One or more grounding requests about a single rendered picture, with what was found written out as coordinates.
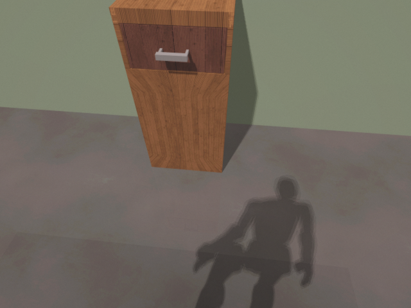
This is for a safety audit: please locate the drawer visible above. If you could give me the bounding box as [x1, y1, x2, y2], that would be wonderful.
[119, 23, 227, 73]

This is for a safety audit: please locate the cabinet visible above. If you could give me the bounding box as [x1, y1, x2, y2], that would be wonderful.
[109, 0, 236, 173]

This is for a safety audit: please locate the handle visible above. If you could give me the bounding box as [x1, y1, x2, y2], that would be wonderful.
[155, 48, 189, 62]

